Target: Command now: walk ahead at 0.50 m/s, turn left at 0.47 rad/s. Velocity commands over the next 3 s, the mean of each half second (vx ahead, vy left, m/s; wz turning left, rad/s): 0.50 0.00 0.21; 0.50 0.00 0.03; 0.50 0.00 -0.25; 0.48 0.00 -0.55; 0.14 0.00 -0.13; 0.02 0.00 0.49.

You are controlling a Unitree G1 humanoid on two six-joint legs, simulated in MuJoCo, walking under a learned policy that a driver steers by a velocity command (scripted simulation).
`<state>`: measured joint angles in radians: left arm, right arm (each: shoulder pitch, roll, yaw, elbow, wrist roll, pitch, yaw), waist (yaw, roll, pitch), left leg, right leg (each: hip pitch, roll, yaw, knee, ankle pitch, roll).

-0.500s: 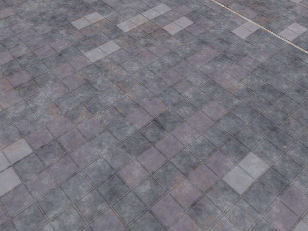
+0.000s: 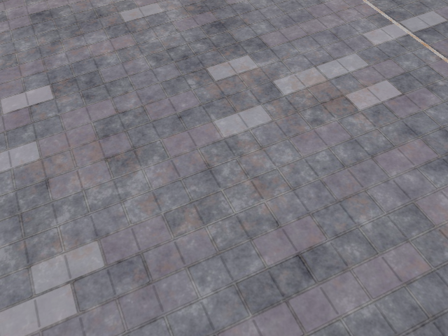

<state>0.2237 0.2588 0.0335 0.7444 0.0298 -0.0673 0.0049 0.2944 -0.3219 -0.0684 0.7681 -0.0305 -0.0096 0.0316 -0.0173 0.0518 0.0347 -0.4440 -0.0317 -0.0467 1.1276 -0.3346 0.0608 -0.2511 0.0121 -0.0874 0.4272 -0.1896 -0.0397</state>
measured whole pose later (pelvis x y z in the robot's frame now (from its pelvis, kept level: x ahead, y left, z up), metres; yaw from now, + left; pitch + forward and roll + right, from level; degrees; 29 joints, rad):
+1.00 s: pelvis +0.53 +0.03 -0.01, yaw +5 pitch +0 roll +0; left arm 0.19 0.25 0.04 0.87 0.02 -0.06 -0.01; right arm 0.34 -0.25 -0.04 0.96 -0.02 -0.07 0.00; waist -0.02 0.02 0.05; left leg -0.31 -0.01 -0.01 1.13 -0.35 0.08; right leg -0.31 0.03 -0.10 0.48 -0.18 -0.08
